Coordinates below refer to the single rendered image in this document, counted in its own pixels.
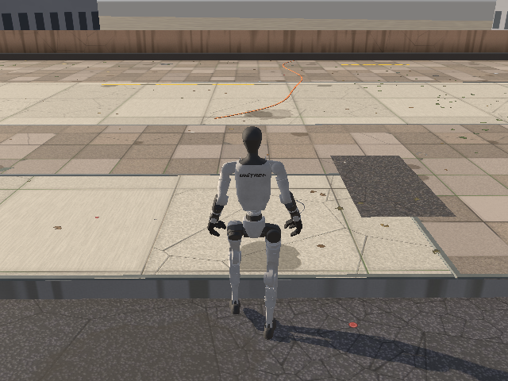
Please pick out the robot right upper arm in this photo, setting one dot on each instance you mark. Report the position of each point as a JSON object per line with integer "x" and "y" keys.
{"x": 278, "y": 168}

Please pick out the left robot thigh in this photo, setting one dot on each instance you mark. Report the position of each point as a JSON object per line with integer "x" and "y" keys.
{"x": 235, "y": 231}

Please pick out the right robot hand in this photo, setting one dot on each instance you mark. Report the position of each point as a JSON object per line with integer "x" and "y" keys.
{"x": 292, "y": 224}

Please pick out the right robot forearm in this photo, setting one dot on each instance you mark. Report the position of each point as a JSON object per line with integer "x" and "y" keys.
{"x": 293, "y": 209}

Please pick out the robot left upper arm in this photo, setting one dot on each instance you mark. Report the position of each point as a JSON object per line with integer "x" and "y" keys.
{"x": 224, "y": 181}

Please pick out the robot left foot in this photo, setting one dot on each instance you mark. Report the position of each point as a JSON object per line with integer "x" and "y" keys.
{"x": 235, "y": 308}

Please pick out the left robot forearm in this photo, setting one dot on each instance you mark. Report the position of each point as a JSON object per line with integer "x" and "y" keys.
{"x": 215, "y": 212}

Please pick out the left robot hand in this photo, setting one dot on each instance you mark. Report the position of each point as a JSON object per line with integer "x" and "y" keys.
{"x": 219, "y": 224}

